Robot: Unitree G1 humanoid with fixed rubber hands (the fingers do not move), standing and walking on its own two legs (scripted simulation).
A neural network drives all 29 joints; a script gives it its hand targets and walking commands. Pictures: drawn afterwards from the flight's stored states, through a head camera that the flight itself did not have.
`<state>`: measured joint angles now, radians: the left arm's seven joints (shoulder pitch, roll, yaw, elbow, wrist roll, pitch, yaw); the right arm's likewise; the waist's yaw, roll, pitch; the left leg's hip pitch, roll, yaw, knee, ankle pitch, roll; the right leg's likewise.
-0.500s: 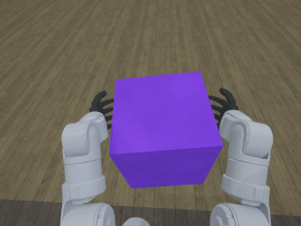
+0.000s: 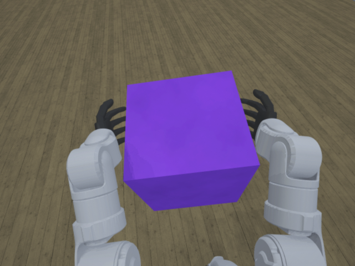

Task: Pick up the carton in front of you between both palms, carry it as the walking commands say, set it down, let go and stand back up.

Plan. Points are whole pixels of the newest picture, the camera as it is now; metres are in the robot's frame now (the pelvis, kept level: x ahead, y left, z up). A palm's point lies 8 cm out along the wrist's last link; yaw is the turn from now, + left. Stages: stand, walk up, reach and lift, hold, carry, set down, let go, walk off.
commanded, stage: carry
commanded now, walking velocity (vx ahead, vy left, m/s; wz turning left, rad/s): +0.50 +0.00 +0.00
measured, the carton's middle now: (187, 149) +0.37 -0.03 +0.08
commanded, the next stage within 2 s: none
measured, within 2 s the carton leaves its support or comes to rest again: neither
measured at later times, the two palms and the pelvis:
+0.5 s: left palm (105, 54) +0.69 +0.17 +0.15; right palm (206, 46) +0.69 -0.13 +0.16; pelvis +0.34 +0.01 +0.00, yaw +1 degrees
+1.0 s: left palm (121, 34) +0.93 +0.15 +0.11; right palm (197, 28) +0.94 -0.15 +0.10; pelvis +0.69 -0.01 +0.01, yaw +3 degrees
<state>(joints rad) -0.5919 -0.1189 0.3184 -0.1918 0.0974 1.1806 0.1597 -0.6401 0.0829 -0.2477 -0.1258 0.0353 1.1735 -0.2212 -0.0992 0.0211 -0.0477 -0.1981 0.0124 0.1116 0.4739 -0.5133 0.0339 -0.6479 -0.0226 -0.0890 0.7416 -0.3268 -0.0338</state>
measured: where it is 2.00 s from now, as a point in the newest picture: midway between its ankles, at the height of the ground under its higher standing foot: (163, 122)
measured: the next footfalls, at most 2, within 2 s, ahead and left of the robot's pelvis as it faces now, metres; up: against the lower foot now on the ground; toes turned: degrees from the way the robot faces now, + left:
right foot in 0.04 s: +0.20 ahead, -0.10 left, +0.01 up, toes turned -4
left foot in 0.48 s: +0.49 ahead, +0.09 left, +0.01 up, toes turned +7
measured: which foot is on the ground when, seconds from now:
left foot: down 0.00-0.08, up 0.10-0.46, down 0.48-0.96, up 0.98-1.00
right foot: up 0.00-0.02, down 0.04-0.48, up 0.50-0.92, down 0.94-1.00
